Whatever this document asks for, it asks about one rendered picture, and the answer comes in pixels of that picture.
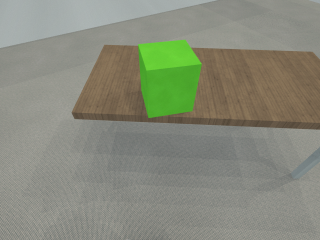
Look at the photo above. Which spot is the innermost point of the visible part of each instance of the table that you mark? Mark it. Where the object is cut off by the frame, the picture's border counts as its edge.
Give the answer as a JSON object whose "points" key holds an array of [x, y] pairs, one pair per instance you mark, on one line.
{"points": [[236, 87]]}

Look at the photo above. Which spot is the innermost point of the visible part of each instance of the carton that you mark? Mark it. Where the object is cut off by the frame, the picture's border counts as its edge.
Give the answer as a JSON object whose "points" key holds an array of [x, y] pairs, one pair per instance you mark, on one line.
{"points": [[169, 76]]}

